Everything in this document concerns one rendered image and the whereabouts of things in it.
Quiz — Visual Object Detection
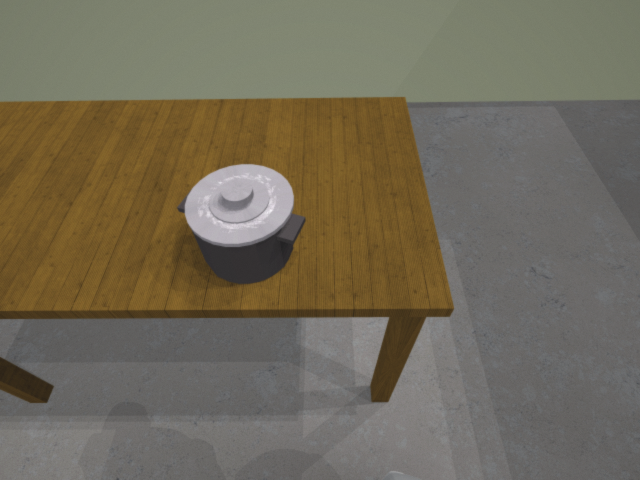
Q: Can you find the table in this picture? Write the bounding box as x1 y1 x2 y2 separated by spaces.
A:
0 97 454 403

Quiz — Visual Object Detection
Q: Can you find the knob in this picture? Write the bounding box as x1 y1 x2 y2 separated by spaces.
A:
221 179 254 207

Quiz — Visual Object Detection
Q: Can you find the pot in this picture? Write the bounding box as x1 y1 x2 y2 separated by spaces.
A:
177 189 306 284

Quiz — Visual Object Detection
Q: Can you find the lid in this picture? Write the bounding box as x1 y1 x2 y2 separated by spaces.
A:
185 164 294 247

